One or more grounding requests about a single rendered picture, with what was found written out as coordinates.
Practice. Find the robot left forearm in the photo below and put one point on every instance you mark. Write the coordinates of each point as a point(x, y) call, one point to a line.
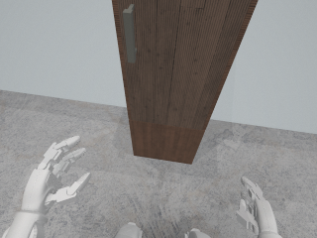
point(27, 224)

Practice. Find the handle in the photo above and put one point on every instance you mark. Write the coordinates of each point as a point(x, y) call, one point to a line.
point(128, 19)

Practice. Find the cupboard door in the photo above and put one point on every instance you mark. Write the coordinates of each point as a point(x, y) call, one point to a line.
point(183, 47)

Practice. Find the right robot hand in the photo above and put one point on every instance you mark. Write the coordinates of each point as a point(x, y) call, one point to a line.
point(260, 217)

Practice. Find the left robot hand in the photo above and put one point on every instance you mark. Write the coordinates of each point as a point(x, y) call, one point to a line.
point(47, 176)

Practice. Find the left robot thigh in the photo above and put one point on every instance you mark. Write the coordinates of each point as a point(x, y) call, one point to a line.
point(129, 231)

